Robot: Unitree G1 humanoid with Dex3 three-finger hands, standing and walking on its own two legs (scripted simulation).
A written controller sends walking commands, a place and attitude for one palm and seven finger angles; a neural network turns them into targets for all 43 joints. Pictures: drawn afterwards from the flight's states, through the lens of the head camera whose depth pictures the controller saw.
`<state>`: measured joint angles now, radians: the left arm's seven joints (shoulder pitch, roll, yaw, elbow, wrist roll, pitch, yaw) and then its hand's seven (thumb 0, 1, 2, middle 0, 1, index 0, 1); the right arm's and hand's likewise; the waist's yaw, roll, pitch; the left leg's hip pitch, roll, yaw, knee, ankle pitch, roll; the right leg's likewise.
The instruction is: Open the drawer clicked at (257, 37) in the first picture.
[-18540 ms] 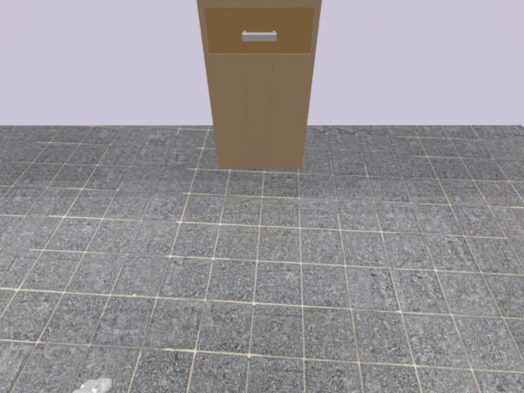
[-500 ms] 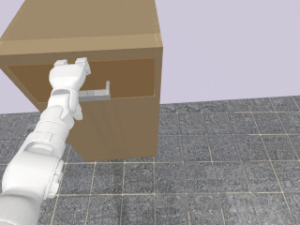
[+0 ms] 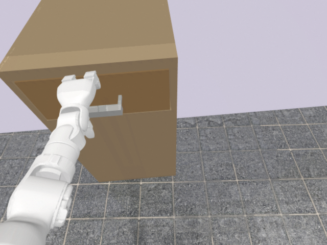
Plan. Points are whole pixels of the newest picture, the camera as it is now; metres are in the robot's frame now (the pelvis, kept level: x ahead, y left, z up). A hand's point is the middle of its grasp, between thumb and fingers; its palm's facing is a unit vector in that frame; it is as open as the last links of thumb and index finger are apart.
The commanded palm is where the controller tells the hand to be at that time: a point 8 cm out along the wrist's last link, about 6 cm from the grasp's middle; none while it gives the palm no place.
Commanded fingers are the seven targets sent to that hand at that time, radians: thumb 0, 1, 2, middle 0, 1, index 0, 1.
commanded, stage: move the hooked fingers above the handle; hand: left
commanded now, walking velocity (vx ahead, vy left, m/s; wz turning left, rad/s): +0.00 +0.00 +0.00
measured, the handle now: (100, 105) +0.52 +0.19 +0.00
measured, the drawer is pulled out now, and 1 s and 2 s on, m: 0.00 0.00 0.00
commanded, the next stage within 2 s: none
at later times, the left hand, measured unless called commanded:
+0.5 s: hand (103, 97) +0.48 +0.15 +0.08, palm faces +0.07 -0.02 -1.00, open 13.4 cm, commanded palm +0.45 +0.20 +0.12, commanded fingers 0.00 -0.50 0.30 -0.30 -1.20 -0.30 -1.20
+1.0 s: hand (90, 109) +0.46 +0.19 +0.06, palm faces +0.04 -0.04 -1.00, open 13.8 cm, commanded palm +0.45 +0.20 +0.12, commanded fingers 0.00 -0.50 0.30 -0.30 -1.20 -0.30 -1.20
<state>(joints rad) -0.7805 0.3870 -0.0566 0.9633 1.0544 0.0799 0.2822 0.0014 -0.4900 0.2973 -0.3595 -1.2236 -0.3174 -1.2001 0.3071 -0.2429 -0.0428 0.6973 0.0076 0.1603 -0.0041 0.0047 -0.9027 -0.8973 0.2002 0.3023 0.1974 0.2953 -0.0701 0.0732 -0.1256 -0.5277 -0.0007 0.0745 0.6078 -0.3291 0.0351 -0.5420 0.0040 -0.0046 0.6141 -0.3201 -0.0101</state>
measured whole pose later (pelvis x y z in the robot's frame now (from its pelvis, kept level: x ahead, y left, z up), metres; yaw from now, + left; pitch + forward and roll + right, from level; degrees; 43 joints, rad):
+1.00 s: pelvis -0.02 -0.01 -0.01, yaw +3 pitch +15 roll -1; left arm -0.83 0.44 -0.15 0.93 1.04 -0.11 0.28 0.00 -0.49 0.30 -0.32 -1.20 -0.32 -1.20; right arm 0.36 -0.28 -0.07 0.73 0.01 0.09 -0.05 0.01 -0.90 -0.90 0.20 0.30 0.20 0.30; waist -0.08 0.04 -0.11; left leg -0.62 0.00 0.02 0.68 -0.33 0.02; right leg -0.60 0.00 -0.06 0.66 -0.33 -0.02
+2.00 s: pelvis -0.01 -0.01 -0.01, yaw +1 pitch +15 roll +0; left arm -0.77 0.42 -0.05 0.90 1.09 -0.07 0.30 0.00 -0.49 0.30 -0.32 -1.20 -0.32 -1.21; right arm 0.31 -0.26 -0.05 0.68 0.00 0.12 -0.05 0.00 -0.90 -0.90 0.20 0.30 0.20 0.30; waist -0.09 0.05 -0.11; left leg -0.58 0.01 0.05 0.66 -0.34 0.02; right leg -0.59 0.01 -0.02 0.66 -0.34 -0.03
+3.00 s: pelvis -0.02 -0.01 -0.01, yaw +1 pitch +17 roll +0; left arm -0.78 0.50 -0.06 0.96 1.06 -0.12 0.23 0.00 -0.49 0.30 -0.30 -1.19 -0.30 -1.19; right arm 0.38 -0.28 -0.06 0.69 0.01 0.10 -0.07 0.00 -0.90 -0.90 0.20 0.30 0.20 0.30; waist -0.09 0.04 -0.10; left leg -0.66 0.01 0.04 0.70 -0.33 0.03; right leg -0.65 0.01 -0.03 0.69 -0.32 -0.02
